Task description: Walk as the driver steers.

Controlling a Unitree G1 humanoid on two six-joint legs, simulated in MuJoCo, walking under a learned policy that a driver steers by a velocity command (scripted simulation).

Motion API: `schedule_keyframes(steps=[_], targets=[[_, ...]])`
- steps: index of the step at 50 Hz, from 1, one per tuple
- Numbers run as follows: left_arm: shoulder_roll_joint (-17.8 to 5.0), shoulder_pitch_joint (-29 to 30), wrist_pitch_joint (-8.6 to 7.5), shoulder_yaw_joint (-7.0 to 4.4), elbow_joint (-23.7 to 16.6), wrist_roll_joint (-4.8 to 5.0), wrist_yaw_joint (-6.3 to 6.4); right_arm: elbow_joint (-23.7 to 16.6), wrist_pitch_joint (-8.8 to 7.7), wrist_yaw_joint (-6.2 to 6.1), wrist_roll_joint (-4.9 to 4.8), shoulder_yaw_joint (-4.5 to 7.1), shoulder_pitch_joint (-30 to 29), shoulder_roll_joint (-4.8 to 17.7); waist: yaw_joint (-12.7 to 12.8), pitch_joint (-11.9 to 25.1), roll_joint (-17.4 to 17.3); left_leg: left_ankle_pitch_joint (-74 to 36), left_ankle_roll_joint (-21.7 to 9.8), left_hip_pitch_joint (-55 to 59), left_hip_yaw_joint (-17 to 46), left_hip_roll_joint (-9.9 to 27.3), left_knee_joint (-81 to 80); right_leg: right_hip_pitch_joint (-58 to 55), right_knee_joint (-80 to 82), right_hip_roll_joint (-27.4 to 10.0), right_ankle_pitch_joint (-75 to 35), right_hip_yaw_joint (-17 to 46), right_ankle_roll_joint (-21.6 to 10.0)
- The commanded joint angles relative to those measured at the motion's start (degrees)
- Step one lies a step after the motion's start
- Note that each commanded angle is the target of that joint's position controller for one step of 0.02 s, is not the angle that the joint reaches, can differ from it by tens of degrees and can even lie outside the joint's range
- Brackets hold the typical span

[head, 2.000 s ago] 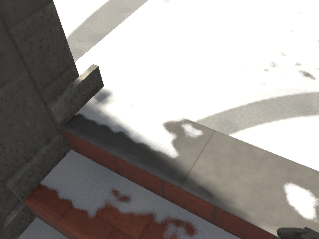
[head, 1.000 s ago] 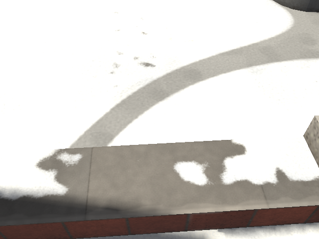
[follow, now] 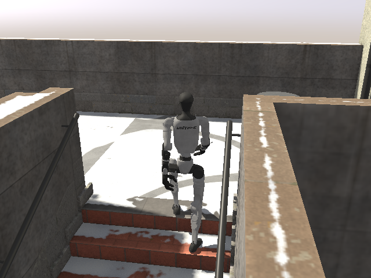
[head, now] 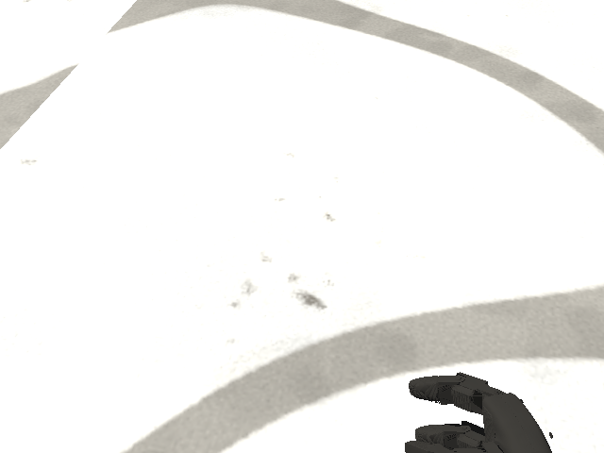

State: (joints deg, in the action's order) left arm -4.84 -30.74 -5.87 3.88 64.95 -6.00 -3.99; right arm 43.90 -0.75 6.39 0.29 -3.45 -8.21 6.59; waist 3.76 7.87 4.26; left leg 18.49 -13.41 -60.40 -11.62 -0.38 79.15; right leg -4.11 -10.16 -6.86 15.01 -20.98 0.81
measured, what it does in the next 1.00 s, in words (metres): climbs, turning left: left foot 0.15 m higher, then right foot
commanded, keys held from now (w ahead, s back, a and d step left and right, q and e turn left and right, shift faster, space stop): w+q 0.36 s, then q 0.06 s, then no key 0.58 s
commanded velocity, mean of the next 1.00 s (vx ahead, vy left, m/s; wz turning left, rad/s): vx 0.29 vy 0.00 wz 0.37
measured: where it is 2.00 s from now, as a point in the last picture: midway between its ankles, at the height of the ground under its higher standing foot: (293, 385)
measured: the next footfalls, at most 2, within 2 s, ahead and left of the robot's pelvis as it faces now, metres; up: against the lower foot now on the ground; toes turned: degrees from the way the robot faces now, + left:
left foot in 0.02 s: +0.16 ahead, +0.08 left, +0.15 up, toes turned +4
right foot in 0.50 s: +0.47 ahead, -0.07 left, +0.15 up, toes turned +19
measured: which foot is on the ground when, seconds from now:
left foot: up 0.00-0.00, down 0.02-0.50, up 0.52-0.78, down 0.80-1.00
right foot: down 0.00-0.04, up 0.06-0.48, down 0.50-1.00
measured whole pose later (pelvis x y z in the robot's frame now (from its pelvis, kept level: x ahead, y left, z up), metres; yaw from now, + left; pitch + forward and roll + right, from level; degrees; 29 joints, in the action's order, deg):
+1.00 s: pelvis +0.36 +0.01 +0.13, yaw +25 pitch +1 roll -2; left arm -10.7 -7.9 -4.5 -2.8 41.7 -0.8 -0.1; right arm 41.8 -1.8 1.7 0.2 1.6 8.4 12.4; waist -0.1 -0.1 -1.6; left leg 17.4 1.0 -20.9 -0.7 4.0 37.4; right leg 18.9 -32.7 -0.3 14.6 -6.1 -0.8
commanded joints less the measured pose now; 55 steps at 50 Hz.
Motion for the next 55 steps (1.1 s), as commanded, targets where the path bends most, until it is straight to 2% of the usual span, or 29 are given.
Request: schedule_keyframes(steps=[1,2,3,4,5,7,9,10,13,16,20,22,24,25,26,27,28,29,31,32,35,37,40,42,44,46,47,48,55], targets=[[-21.78,3.07,-1.64,-6.24,-4.03,-0.33,0.34,0.73,-1.91,-1.99,-0.36,4.61,15.69,8.74,-13.97,-1.22,7.81,-1.81,0.48,27.36,2.99,-8.06,-16.75,2.89,-23.41,-13.10,-91.24,4.66,-5.99],[-13.24,-1.25,-2.44,-4.94,-5.87,-2.71,0.13,3.45,-1.70,-4.02,0.70,6.10,25.83,12.40,-13.20,11.09,-2.43,-22.73,-5.58,55.78,19.62,-5.85,-16.73,24.54,-42.55,-8.99,-66.31,8.71,-1.85],[-7.44,-0.62,-1.97,-4.00,-5.70,-0.59,-3.12,8.14,-0.58,-4.88,3.25,6.97,36.15,15.89,-12.72,15.47,-11.23,-19.38,-11.54,68.22,46.22,4.04,-38.10,43.26,-61.97,4.03,-2.08,14.82,0.02],[-8.66,5.06,-0.37,-5.40,-7.63,2.94,-4.55,9.64,-0.89,-4.50,3.56,9.86,40.50,20.20,-15.49,9.89,-7.25,-3.18,-7.95,60.97,57.90,8.67,-50.50,49.35,-81.92,9.07,-5.65,30.70,-3.05],[-7.86,10.98,-0.65,-5.72,-9.44,3.42,-3.64,9.91,-2.80,-4.43,1.83,10.12,35.10,18.79,-12.93,-0.34,-7.51,4.86,-6.31,51.15,56.78,8.92,-52.17,57.89,-93.31,8.47,-7.78,34.33,-3.25],[-6.84,14.59,-0.83,-4.75,-12.03,-0.50,-1.08,12.20,-4.73,-3.68,0.67,7.96,28.93,8.94,-7.62,-4.63,-6.07,7.95,-7.24,41.55,54.12,6.48,-50.17,64.84,-107.09,9.41,-9.13,34.76,-6.78],[-6.06,16.80,-0.58,-3.95,-14.72,0.29,1.25,13.27,-5.18,-2.29,3.10,4.59,22.72,1.44,-0.63,-5.02,-0.57,8.14,-4.89,34.45,47.10,4.38,-52.30,67.44,-103.09,7.92,-12.57,34.59,-8.77],[-6.42,17.43,-0.12,-3.67,-14.87,-0.06,1.56,13.55,-5.67,-2.36,2.75,4.09,21.38,0.94,0.41,-5.44,-0.72,5.18,-3.83,33.78,41.64,2.37,-52.30,69.35,-99.70,7.47,-11.89,32.12,-8.61],[-11.44,21.48,-0.05,-4.61,-18.29,1.90,0.96,9.83,-8.17,-3.38,3.03,5.50,18.61,8.32,-0.08,-6.13,-4.31,-3.10,-0.63,23.24,30.34,-2.12,-57.44,56.61,-83.04,3.72,-13.70,26.16,-5.24],[-8.74,30.97,0.49,-3.86,-24.06,2.23,0.16,11.85,-9.23,-3.90,3.90,5.60,33.90,8.96,-5.75,-4.06,-5.87,-25.17,-0.52,33.09,29.14,-0.79,-56.94,50.99,-60.67,1.25,-20.65,24.48,-1.65],[-9.62,38.12,3.71,-4.75,-28.74,2.64,-0.89,8.70,-9.38,-1.80,0.21,6.82,33.76,12.39,-5.03,-7.32,-8.88,-30.19,0.15,30.82,30.06,2.18,-59.33,28.02,-36.75,4.39,-19.78,19.60,1.92],[-12.35,39.09,2.77,-5.91,-30.47,3.35,-0.30,8.53,-9.09,-2.72,-0.01,8.58,35.84,15.81,-4.76,-8.87,-7.88,-44.06,2.82,45.68,33.78,4.39,-54.12,32.25,-25.78,6.76,-14.27,19.68,0.45],[-15.46,30.51,1.40,-8.14,-27.84,5.28,1.52,8.32,-7.91,-2.98,0.60,8.86,33.68,15.69,-0.97,-5.51,-9.09,-59.86,8.08,53.41,34.23,4.95,-45.86,24.46,-15.26,7.04,-19.98,20.27,-3.15],[-15.26,18.15,0.01,-8.12,-25.62,6.76,2.60,6.30,-7.99,-2.31,0.66,7.56,31.60,11.70,2.62,6.45,-7.90,-57.82,9.82,49.97,32.77,2.09,-33.82,5.74,-18.79,1.31,-31.68,23.89,-9.20],[-18.46,9.22,-1.22,-8.46,-23.47,4.58,2.90,5.33,-8.41,-2.88,0.77,5.06,39.23,2.13,-0.23,18.60,3.36,-27.79,12.59,34.81,26.97,-3.76,-16.35,-16.83,-26.95,-10.89,-64.58,34.17,-22.16],[-16.60,9.25,-1.01,-8.26,-23.64,3.15,1.66,4.76,-8.14,-2.98,1.08,4.43,44.15,2.47,-0.12,22.77,13.93,20.48,15.10,17.53,20.67,-9.96,0.28,-25.44,-18.60,-23.12,-58.81,54.38,-32.10],[-16.78,12.56,-0.98,-9.55,-24.95,2.00,2.76,1.72,-6.61,-2.85,1.23,7.20,34.12,10.76,1.47,4.27,5.20,15.55,14.78,10.64,20.22,-3.95,7.07,-6.81,-11.49,-19.05,-33.61,52.25,-22.77],[-14.48,19.16,-0.99,-8.83,-25.69,3.75,3.23,1.26,-5.42,-3.47,1.82,6.79,30.56,8.82,-1.79,-2.54,0.96,9.95,14.48,13.24,18.90,0.29,5.36,6.92,-7.21,-15.71,-17.93,43.43,-17.98],[-5.11,28.53,-0.85,-5.64,-27.38,5.75,2.83,2.76,-4.77,-4.31,3.77,5.64,31.71,6.06,-6.83,-4.23,0.83,7.69,16.44,24.12,18.94,5.53,-7.03,17.99,-1.48,-8.63,-16.78,33.81,-14.16],[-6.00,32.19,-1.08,-6.37,-27.54,6.17,3.22,3.32,-4.09,-3.45,4.77,5.78,32.65,6.88,-8.83,-4.36,0.33,6.87,18.48,32.71,16.51,5.97,-8.37,26.10,-1.75,-5.21,-16.78,28.52,-11.83],[-13.08,36.28,-2.15,-8.60,-28.95,5.72,2.25,3.58,-2.86,0.69,2.64,5.64,32.98,8.23,-9.81,-5.01,-1.84,-0.38,21.84,43.91,9.82,5.82,-24.40,36.83,-4.85,2.05,-8.94,19.15,-9.19],[-14.78,35.27,-2.29,-9.21,-28.07,5.87,1.54,2.38,-2.93,0.94,1.96,5.33,30.64,8.59,-8.99,-5.41,-3.04,-3.67,21.23,45.40,9.40,5.66,-33.36,35.35,-9.67,-1.03,-4.47,23.60,-10.46],[-8.63,28.56,-1.80,-6.70,-25.60,7.64,-0.77,0.41,-4.98,-0.79,0.53,6.08,28.94,11.54,-9.17,-3.84,-3.98,-16.23,15.86,48.54,12.76,8.06,-45.99,29.88,-15.77,-3.28,-1.30,29.54,-8.45],[-12.17,18.10,-1.92,-8.40,-25.56,6.32,1.83,-5.02,-5.48,-1.29,-0.30,6.66,14.66,16.18,0.15,-2.32,-11.87,-13.52,4.83,40.39,19.84,11.39,-51.94,21.43,-19.80,5.26,1.41,18.11,-3.00],[-16.63,22.60,-1.89,-10.37,-27.83,5.37,3.47,-5.59,-4.84,-1.88,-0.19,7.26,12.22,15.88,-1.10,-2.81,-9.82,-9.52,6.29,36.44,18.76,9.16,-52.08,17.21,-20.54,4.43,-3.35,17.78,-4.33],[-13.89,23.42,-1.88,-9.68,-28.55,6.55,3.47,-5.51,-4.07,-2.65,-0.38,6.73,14.00,13.48,-3.06,-3.10,-6.40,-7.63,8.61,39.68,16.42,7.50,-50.08,18.72,-16.50,2.75,-6.45,20.47,-6.22],[-7.57,24.12,0.32,-6.79,-26.51,5.06,4.14,-6.19,-2.18,-4.94,-0.08,6.53,13.31,11.33,-3.39,-1.32,-5.78,-13.34,10.16,43.06,16.44,6.70,-46.92,19.63,-18.88,2.85,-17.24,20.24,-4.89],[-6.74,21.78,1.22,-6.48,-26.25,4.78,4.42,-6.51,-1.37,-5.79,-0.09,6.22,15.31,10.40,-3.72,1.20,-4.85,-15.28,10.40,44.83,16.16,6.78,-45.55,18.62,-19.59,2.92,-20.52,19.35,-4.46],[-9.40,23.37,3.59,-6.54,-25.92,4.93,4.38,-7.47,1.00,-5.63,0.34,6.70,13.86,10.57,-4.15,-3.79,-5.67,-7.67,11.49,43.59,15.26,6.49,-47.42,21.49,-17.77,3.01,-10.88,19.93,-3.61]])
